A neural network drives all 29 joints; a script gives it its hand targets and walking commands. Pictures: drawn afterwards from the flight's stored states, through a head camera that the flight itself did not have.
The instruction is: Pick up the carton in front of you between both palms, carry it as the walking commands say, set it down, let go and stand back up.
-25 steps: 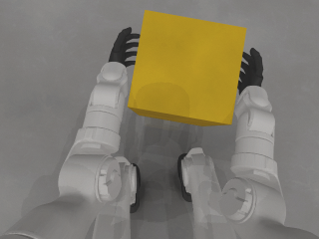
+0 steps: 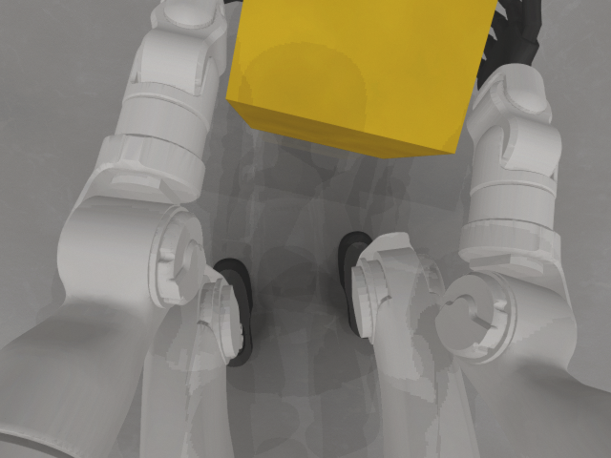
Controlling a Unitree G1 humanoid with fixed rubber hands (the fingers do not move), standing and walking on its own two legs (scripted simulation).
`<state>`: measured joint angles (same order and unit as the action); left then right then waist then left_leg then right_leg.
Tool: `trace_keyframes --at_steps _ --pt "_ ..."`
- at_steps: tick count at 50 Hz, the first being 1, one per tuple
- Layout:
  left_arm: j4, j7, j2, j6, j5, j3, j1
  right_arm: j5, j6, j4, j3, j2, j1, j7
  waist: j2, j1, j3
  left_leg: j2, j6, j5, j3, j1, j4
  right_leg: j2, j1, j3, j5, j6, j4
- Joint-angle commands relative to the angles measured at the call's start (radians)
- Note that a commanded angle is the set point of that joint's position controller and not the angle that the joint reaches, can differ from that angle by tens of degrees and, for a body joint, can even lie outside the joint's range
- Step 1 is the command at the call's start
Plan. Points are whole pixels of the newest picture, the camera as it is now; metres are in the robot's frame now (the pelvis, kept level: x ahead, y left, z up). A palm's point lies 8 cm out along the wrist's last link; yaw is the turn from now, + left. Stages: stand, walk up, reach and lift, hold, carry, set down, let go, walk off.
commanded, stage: set down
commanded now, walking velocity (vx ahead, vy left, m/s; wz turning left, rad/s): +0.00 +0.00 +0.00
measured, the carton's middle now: (346, 52) +0.53 -0.10 -0.22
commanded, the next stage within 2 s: none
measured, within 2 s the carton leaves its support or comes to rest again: rests again in 1.04 s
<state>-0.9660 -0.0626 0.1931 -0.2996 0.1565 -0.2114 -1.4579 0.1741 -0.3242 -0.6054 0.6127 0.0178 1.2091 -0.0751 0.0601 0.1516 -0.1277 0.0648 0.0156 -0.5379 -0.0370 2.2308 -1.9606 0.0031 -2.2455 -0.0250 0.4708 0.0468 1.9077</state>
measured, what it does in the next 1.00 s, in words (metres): lowers itself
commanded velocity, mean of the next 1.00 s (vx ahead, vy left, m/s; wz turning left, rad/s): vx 0.00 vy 0.00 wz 0.00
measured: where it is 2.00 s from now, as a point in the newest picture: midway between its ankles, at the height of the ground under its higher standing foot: (298, 316)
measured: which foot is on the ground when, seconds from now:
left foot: down 0.00-1.00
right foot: down 0.00-1.00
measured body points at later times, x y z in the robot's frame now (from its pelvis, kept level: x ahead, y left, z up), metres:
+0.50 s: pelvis +0.01 +0.00 -0.05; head +0.38 -0.01 +0.20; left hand +0.60 +0.04 -0.23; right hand +0.51 -0.26 -0.21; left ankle +0.10 +0.12 -0.40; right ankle +0.13 -0.13 -0.40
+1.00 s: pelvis +0.00 +0.01 -0.06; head +0.38 +0.00 +0.18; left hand +0.59 +0.03 -0.24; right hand +0.50 -0.27 -0.22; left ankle +0.10 +0.12 -0.40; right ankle +0.13 -0.13 -0.40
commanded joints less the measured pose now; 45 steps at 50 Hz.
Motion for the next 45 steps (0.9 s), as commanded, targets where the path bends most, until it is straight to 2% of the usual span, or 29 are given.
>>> trace_keyframes --at_steps 1,5,9,13,17,23,28,35,45 --pt "0.043 0.199 -0.859 0.047 -0.139 0.316 -0.5 -0.164 0.038 0.02 -0.517 -0.693 0.722 0.261 0.078 0.103 1.229 0.101 -0.013 0.192 0.089 -0.566 0.103 0.093 0.705 0.138 -0.327 0.018 -0.091" --pt "0.041 0.196 -0.828 0.063 -0.177 0.354 -0.537 -0.194 0.054 0.02 -0.529 -0.662 0.759 0.254 0.086 0.117 1.217 0.095 -0.013 0.218 0.088 -0.559 0.045 0.085 0.704 0.135 -0.358 0.018 -0.044" --pt "0.092 0.184 -0.814 0.091 -0.221 0.403 -0.592 -0.253 0.068 0.01 -0.548 -0.714 0.743 0.253 0.099 0.101 1.269 0.095 -0.017 0.291 0.096 -0.583 -0.001 0.091 0.737 0.129 -0.45 0.02 0.004" --pt "0.08 0.177 -0.817 0.093 -0.211 0.398 -0.564 -0.274 0.061 -0.017 -0.554 -0.737 0.732 0.271 0.101 0.069 1.234 0.093 -0.027 0.318 0.095 -0.591 -0.024 0.098 0.672 0.129 -0.448 0.029 0.032" --pt "0.044 0.179 -0.831 0.096 -0.193 0.374 -0.517 -0.262 0.065 -0.043 -0.535 -0.731 0.714 0.283 0.109 0.063 1.121 0.096 -0.031 0.305 0.091 -0.54 -0.035 0.099 0.589 0.124 -0.419 0.028 0.044" --pt "0.029 0.179 -0.809 0.116 -0.203 0.368 -0.531 -0.235 0.083 -0.086 -0.485 -0.693 0.687 0.277 0.122 0.099 1.032 0.096 -0.03 0.27 0.072 -0.507 -0.045 0.092 0.535 0.125 -0.376 0.023 0.062" --pt "0.013 0.172 -0.764 0.126 -0.203 0.359 -0.553 -0.224 0.094 -0.119 -0.445 -0.659 0.685 0.28 0.148 0.108 0.969 0.092 -0.029 0.239 0.059 -0.517 -0.049 0.085 0.465 0.128 -0.318 0.018 0.072" --pt "-0.034 0.162 -0.705 0.128 -0.185 0.336 -0.534 -0.212 0.101 -0.167 -0.398 -0.618 0.679 0.291 0.162 0.093 0.862 0.085 -0.033 0.207 0.046 -0.507 -0.051 0.079 0.387 0.124 -0.254 0.015 0.085" --pt "-0.112 0.175 -0.609 0.115 -0.122 0.263 -0.469 -0.159 0.102 -0.243 -0.321 -0.529 0.643 0.296 0.123 0.057 0.681 0.076 -0.045 0.14 0.03 -0.43 -0.044 0.077 0.324 0.11 -0.173 0.004 0.089"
